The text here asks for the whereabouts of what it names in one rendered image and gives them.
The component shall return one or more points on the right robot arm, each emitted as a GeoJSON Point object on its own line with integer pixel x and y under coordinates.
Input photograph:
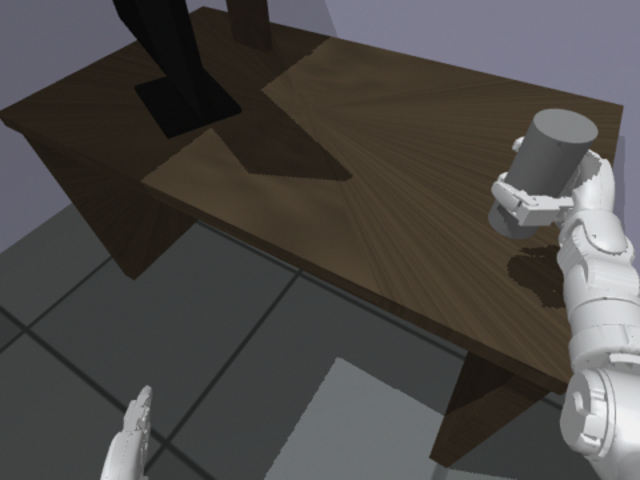
{"type": "Point", "coordinates": [601, 415]}

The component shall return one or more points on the right robot hand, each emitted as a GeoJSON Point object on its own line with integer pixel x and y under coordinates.
{"type": "Point", "coordinates": [591, 186]}

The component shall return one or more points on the left robot hand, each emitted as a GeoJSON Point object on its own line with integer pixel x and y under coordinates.
{"type": "Point", "coordinates": [129, 449]}

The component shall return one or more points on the desk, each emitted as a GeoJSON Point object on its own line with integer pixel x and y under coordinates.
{"type": "Point", "coordinates": [367, 168]}

